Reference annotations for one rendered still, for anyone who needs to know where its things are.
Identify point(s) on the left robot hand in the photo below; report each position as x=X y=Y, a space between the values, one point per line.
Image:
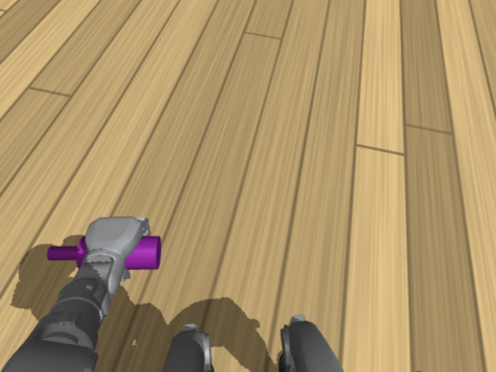
x=117 y=234

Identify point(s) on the left robot arm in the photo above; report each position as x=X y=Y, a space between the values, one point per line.
x=65 y=339

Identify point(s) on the bottle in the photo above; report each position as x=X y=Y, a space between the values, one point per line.
x=146 y=255

